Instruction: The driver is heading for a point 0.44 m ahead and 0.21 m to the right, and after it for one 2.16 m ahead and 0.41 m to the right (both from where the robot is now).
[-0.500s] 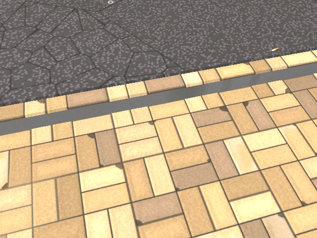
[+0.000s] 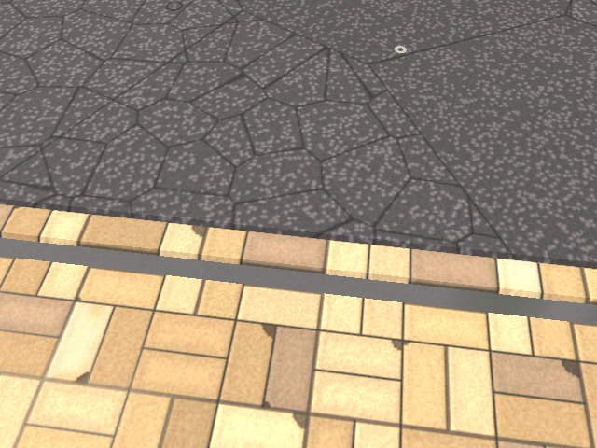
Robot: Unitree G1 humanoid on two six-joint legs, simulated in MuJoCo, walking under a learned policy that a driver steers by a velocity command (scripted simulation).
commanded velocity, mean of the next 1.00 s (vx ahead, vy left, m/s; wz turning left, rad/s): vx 0.10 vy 0.00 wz -0.72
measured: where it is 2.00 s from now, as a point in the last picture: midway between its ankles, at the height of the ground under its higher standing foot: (422, 399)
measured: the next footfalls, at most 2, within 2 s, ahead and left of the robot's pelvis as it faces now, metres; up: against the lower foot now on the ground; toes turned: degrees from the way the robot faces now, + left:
left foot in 0.24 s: +0.13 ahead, +0.12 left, +0.00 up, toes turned -18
right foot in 0.70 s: +0.04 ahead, -0.13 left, +0.00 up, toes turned -38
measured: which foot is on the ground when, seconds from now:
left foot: up 0.00-0.22, down 0.24-0.70, up 0.72-1.00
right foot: down 0.00-0.26, up 0.28-0.68, down 0.70-1.00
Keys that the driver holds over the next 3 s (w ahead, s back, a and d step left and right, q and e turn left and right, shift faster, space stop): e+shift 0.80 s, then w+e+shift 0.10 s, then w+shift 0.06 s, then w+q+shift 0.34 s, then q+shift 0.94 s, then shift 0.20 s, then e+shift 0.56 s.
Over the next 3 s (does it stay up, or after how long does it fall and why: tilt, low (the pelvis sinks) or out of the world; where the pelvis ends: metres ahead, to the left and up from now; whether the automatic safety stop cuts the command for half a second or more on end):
stays up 0.52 -0.15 0.01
